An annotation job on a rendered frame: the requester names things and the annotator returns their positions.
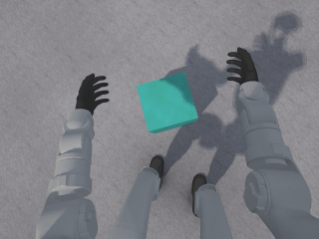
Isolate robot right forearm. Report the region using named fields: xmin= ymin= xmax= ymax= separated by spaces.
xmin=236 ymin=81 xmax=312 ymax=210

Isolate left robot hand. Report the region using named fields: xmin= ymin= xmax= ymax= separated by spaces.
xmin=75 ymin=73 xmax=109 ymax=115

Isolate robot left forearm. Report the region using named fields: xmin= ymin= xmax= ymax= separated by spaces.
xmin=36 ymin=109 xmax=95 ymax=239

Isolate left robot upper arm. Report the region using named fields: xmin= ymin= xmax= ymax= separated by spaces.
xmin=37 ymin=198 xmax=99 ymax=239

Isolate carton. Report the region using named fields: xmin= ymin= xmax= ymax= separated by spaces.
xmin=137 ymin=72 xmax=198 ymax=133

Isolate right robot hand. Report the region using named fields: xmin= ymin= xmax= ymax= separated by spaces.
xmin=226 ymin=47 xmax=259 ymax=85

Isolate left robot foot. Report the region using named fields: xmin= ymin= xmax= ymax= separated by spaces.
xmin=150 ymin=155 xmax=164 ymax=179

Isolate right robot upper arm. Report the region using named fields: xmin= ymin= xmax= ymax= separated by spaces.
xmin=243 ymin=168 xmax=319 ymax=239

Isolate robot right shin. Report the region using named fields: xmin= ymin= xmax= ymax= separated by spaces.
xmin=197 ymin=183 xmax=221 ymax=200

